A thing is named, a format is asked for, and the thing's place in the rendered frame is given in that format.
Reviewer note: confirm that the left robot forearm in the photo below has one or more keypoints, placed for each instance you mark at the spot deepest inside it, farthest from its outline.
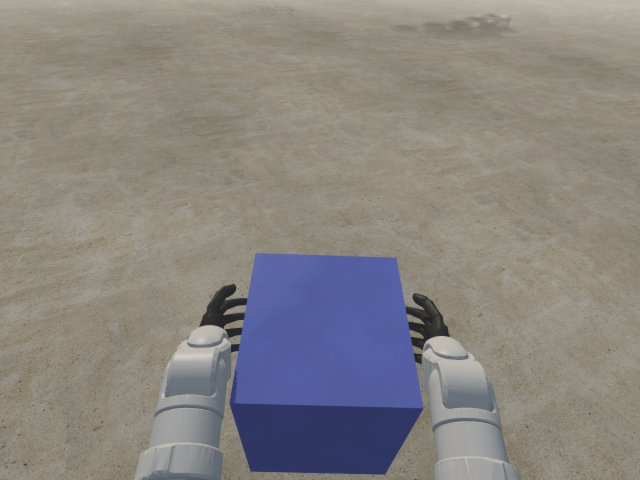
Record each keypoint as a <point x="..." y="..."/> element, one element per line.
<point x="184" y="443"/>

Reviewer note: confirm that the right robot forearm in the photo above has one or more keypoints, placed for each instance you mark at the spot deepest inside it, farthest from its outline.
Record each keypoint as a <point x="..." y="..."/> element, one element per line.
<point x="464" y="415"/>

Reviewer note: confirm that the carton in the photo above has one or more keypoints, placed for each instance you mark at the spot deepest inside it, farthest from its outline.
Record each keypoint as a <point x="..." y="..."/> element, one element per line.
<point x="325" y="378"/>

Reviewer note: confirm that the robot right hand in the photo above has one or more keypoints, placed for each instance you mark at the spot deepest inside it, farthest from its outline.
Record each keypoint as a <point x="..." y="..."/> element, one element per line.
<point x="431" y="317"/>

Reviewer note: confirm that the robot left hand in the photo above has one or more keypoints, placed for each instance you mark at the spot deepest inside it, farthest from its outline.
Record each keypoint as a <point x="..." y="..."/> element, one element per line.
<point x="218" y="306"/>

